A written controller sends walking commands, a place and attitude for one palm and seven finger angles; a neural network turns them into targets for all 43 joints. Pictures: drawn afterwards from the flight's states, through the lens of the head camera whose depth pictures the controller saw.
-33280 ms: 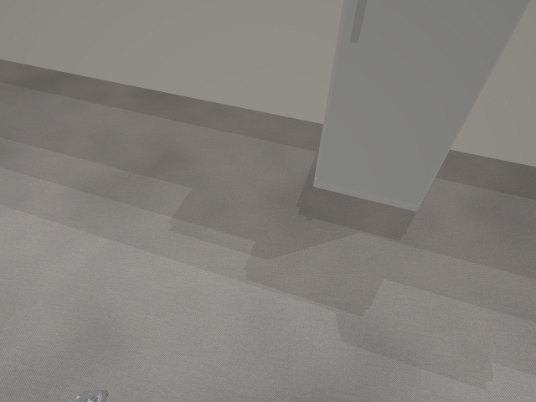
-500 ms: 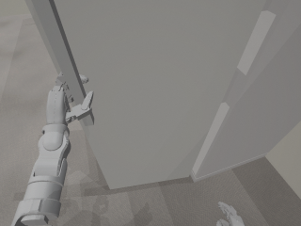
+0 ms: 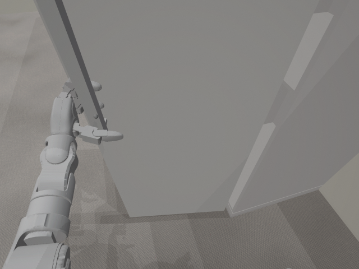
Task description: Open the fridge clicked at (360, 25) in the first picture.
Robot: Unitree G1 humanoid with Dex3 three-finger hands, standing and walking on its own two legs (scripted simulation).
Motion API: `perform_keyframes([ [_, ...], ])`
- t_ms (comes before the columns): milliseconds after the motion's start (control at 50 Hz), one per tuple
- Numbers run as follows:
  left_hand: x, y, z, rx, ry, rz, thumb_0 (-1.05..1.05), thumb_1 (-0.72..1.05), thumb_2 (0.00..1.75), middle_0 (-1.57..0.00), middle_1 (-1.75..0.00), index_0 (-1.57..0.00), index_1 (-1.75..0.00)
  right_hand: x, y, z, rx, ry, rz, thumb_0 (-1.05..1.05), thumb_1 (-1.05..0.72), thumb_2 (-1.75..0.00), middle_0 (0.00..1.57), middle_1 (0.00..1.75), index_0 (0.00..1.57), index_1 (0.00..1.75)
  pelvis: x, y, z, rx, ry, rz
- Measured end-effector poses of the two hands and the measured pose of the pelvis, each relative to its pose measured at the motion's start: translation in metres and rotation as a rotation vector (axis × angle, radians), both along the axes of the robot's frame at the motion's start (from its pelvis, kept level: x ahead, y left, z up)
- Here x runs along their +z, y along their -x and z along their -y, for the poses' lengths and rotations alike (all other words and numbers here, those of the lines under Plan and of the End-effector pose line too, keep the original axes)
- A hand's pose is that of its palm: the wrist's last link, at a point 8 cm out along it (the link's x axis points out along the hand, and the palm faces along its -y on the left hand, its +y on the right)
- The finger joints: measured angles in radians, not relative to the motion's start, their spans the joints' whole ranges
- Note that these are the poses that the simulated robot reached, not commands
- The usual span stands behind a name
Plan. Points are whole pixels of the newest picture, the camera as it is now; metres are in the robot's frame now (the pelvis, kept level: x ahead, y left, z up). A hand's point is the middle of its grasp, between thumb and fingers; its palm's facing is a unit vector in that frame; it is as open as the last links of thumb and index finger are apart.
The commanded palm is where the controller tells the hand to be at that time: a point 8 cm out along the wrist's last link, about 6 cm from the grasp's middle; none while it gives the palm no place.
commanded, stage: loosen the grip on the handle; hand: left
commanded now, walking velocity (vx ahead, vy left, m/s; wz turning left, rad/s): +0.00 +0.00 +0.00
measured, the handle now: (78, 61) +0.44 +0.21 +0.24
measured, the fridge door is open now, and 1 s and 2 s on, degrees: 77 77 77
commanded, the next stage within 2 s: slip the hand off the handle in 0.20 s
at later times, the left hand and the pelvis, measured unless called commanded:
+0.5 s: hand (84, 117) +0.40 +0.22 +0.14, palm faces +0.19 -0.96 -0.20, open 14.6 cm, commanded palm +0.36 +0.28 +0.14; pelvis +0.03 +0.00 +0.00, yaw +1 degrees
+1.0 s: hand (50, 123) +0.38 +0.28 +0.14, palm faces +0.18 -0.97 -0.19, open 14.7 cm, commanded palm +0.33 +0.32 +0.14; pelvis +0.01 +0.02 -0.01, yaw +1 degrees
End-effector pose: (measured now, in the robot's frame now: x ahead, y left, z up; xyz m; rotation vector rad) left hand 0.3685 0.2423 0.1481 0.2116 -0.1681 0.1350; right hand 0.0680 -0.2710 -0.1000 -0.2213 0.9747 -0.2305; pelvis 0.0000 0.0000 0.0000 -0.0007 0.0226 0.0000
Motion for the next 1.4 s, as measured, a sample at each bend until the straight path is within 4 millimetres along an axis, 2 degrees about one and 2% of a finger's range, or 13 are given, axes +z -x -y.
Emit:
perform_keyframes([
  [80, -0.008, -0.004, -0.004, 0.015, -0.005, -0.014, -0.01, -0.42, 0.26, -0.39, -1.32, -0.34, -1.29, -0.004, -0.01, 0.002, -0.006, 0.004, -0.02, 0.01, -0.9, -0.9, 0.2, 0.29, 0.2, 0.3, -0.001, -0.008, 0.001, 0.005, 0.001, -0.013],
  [160, -0.008, -0.005, -0.004, 0.01, -0.009, -0.006, -0.01, -0.49, 0.23, -0.38, -1.28, -0.32, -1.24, -0.006, -0.027, -0.003, 0.002, -0.006, -0.01, 0.01, -0.9, -0.9, 0.2, 0.29, 0.2, 0.3, -0.001, -0.016, 0.001, 0.009, 0.0, -0.022],
  [360, -0.005, -0.003, -0.003, 0.001, -0.004, 0.009, -0.01, -0.54, 0.2, -0.33, -1.21, -0.27, -1.17, -0.006, -0.074, -0.026, 0.058, -0.044, 0.073, 0.01, -0.9, -0.9, 0.2, 0.29, 0.2, 0.3, -0.003, -0.027, -0.002, 0.02, 0.0, -0.027],
  [460, -0.005, -0.002, -0.015, 0.021, 0.0, 0.003, -0.02, -0.55, 0.2, -0.34, -1.2, -0.27, -1.16, -0.003, -0.086, -0.031, 0.068, -0.045, 0.102, 0.01, -0.9, -0.9, 0.2, 0.29, 0.2, 0.3, -0.003, -0.028, -0.002, 0.015, -0.001, -0.028],
  [560, -0.004, 0.005, -0.041, 0.068, -0.002, -0.006, -0.02, -0.55, 0.2, -0.31, -1.18, -0.26, -1.15, -0.001, -0.084, -0.03, 0.066, -0.031, 0.102, 0.01, -0.9, -0.9, 0.2, 0.29, 0.2, 0.3, -0.004, -0.027, -0.002, 0.017, 0.002, -0.026],
  [680, -0.002, 0.014, -0.063, 0.066, -0.007, 0.004, -0.02, -0.55, 0.2, -0.28, -1.17, -0.26, -1.15, -0.004, -0.07, -0.023, 0.06, -0.002, 0.064, 0.01, -0.9, -0.9, 0.2, 0.29, 0.2, 0.3, -0.006, -0.023, -0.005, 0.026, 0.008, -0.029],
  [940, -0.003, 0.016, -0.091, 0.044, 0.009, 0.016, -0.02, -0.55, 0.2, -0.26, -1.15, -0.26, -1.15, -0.006, -0.034, -0.018, 0.007, 0.032, 0.014, 0.01, -0.9, -0.9, 0.2, 0.29, 0.2, 0.3, -0.01, -0.014, -0.013, 0.015, 0.014, -0.043],
  [1040, -0.005, 0.03, -0.087, 0.016, 0.002, 0.025, -0.02, -0.55, 0.2, -0.25, -1.15, -0.26, -1.15, -0.007, -0.032, -0.025, 0.006, 0.016, 0.033, 0.01, -0.9, -0.9, 0.2, 0.29, 0.2, 0.3, -0.01, -0.013, -0.018, 0.011, 0.016, -0.036],
  [1120, -0.01, 0.047, -0.082, 0.013, 0.011, 0.025, -0.02, -0.55, 0.2, -0.25, -1.15, -0.26, -1.15, -0.006, -0.041, -0.033, 0.022, 0.003, 0.067, 0.01, -0.9, -0.9, 0.2, 0.29, 0.2, 0.3, -0.011, -0.013, -0.02, 0.012, 0.016, -0.024],
  [1240, -0.011, 0.075, -0.076, 0.032, 0.005, 0.039, -0.02, -0.55, 0.2, -0.26, -1.15, -0.26, -1.15, 0.001, -0.067, -0.047, 0.079, -0.012, 0.15, 0.01, -0.9, -0.9, 0.2, 0.29, 0.2, 0.3, -0.01, -0.009, -0.02, 0.02, 0.017, 0.0],
  [1400, -0.006, 0.103, -0.074, 0.048, 0.001, 0.039, -0.02, -0.55, 0.2, -0.26, -1.15, -0.26, -1.15, 0.015, -0.103, -0.058, 0.154, -0.022, 0.265, 0.01, -0.9, -0.9, 0.2, 0.3, 0.2, 0.3, -0.009, -0.004, -0.016, 0.034, 0.017, 0.024],
])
